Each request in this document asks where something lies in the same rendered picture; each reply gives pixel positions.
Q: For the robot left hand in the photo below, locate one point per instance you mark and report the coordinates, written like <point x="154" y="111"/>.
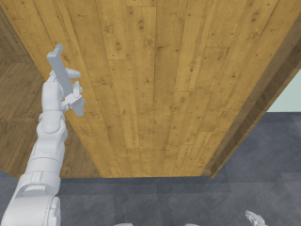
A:
<point x="52" y="93"/>

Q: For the robot right hand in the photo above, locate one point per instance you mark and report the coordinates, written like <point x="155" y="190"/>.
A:
<point x="256" y="220"/>

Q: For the handle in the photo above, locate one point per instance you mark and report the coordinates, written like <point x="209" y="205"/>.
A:
<point x="63" y="77"/>

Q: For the wardrobe door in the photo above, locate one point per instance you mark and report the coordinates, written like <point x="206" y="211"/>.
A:
<point x="279" y="57"/>
<point x="163" y="80"/>

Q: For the left robot upper arm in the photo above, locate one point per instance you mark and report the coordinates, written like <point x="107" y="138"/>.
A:
<point x="42" y="210"/>

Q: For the left robot forearm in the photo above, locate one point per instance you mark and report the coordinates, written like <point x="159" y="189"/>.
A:
<point x="41" y="176"/>

